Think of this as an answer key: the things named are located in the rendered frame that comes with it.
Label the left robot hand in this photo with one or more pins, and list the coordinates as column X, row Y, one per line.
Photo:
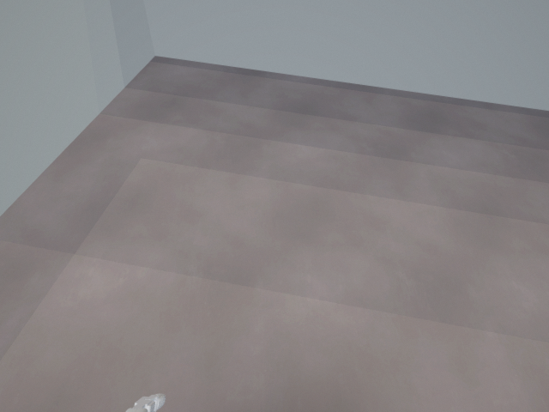
column 148, row 404

